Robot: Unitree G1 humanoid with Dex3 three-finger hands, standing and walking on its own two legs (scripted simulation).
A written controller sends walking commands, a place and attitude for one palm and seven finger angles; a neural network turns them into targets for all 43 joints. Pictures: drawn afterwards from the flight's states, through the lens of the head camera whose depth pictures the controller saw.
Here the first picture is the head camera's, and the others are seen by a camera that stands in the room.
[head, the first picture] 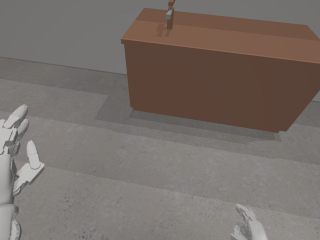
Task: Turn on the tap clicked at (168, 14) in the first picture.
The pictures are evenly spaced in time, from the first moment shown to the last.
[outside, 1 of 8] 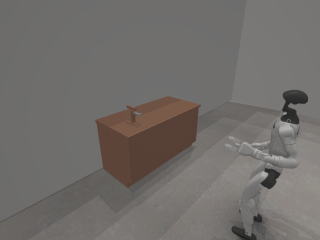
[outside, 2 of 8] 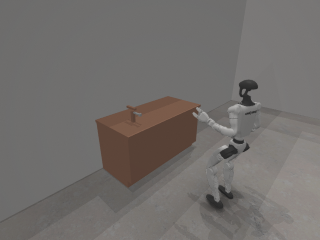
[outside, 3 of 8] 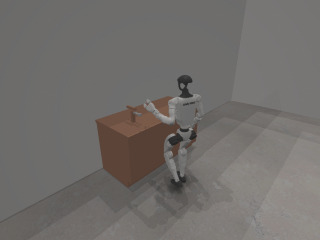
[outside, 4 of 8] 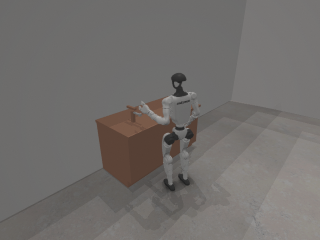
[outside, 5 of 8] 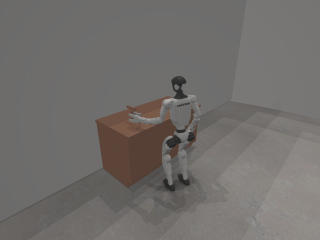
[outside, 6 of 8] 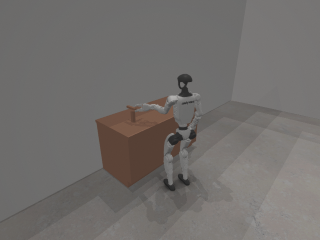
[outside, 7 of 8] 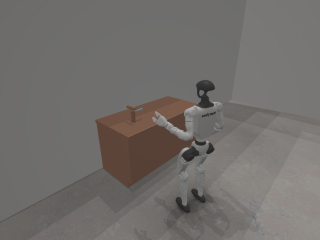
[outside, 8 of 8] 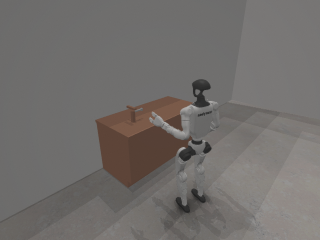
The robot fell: no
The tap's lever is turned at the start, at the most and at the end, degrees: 0 86 86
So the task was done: yes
